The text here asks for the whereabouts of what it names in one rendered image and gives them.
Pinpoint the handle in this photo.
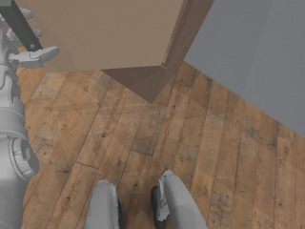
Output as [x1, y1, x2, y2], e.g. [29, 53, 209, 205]
[0, 0, 43, 52]

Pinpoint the left robot hand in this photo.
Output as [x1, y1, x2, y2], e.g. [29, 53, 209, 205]
[0, 8, 60, 73]

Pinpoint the cupboard door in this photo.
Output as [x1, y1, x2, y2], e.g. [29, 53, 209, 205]
[14, 0, 184, 73]

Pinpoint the robot left forearm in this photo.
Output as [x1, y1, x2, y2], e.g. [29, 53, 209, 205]
[0, 64, 29, 142]

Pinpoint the robot left upper arm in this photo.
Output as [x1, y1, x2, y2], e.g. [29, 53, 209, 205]
[0, 137, 40, 229]

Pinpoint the robot left shin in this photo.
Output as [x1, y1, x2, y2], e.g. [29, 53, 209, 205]
[91, 179, 120, 229]

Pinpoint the left robot thigh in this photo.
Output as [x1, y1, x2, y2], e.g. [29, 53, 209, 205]
[83, 183, 118, 229]

